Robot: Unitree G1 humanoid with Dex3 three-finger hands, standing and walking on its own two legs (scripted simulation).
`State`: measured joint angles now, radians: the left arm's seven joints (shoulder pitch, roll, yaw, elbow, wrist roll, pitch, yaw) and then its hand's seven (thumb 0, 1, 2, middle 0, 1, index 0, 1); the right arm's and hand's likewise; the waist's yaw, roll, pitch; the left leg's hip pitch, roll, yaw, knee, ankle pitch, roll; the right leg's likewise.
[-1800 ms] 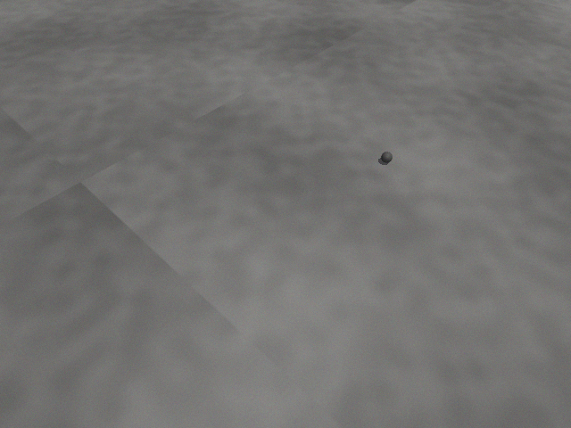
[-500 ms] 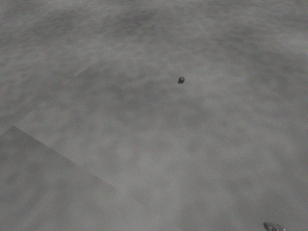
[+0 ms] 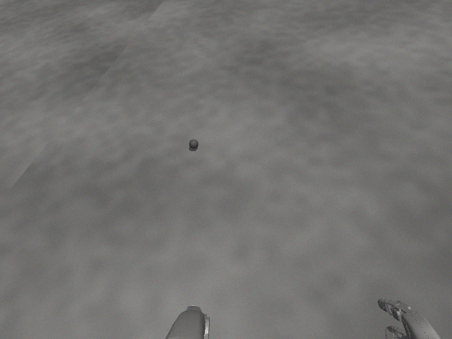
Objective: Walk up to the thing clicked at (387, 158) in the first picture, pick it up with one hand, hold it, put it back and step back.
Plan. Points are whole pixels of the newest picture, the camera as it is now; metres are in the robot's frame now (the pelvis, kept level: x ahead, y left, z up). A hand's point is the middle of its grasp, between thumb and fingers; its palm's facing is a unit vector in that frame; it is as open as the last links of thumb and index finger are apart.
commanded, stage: walk up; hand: left
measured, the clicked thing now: (193, 144) +1.33 +0.35 -0.74
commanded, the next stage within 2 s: none
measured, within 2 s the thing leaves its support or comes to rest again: neither
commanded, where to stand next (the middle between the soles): +0.99 +0.63 m, yaw -69 degrees
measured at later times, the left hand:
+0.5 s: hand (111, 190) +0.51 +0.37 -0.12, palm faces -0.36 -0.79 -0.50, open 7.3 cm
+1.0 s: hand (80, 146) +0.74 +0.58 -0.16, palm faces -0.43 -0.62 -0.66, open 7.3 cm
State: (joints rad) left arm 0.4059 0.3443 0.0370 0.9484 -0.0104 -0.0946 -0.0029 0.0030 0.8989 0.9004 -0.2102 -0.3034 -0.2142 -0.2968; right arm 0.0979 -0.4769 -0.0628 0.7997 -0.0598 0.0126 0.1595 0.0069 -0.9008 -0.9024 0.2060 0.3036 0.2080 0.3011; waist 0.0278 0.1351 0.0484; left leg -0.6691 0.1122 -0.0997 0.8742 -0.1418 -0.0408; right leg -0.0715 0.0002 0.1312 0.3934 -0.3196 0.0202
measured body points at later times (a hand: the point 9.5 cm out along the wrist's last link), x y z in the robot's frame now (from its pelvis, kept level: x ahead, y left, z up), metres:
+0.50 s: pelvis +0.29 +0.14 -0.01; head +0.31 +0.10 +0.43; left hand +0.53 +0.41 -0.09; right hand +0.19 -0.18 -0.13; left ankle +0.21 +0.20 -0.74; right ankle +0.38 +0.02 -0.72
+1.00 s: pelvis +0.53 +0.29 -0.06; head +0.55 +0.26 +0.39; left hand +0.76 +0.61 -0.12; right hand +0.47 -0.07 -0.14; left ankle +0.63 +0.39 -0.74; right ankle +0.41 +0.07 -0.72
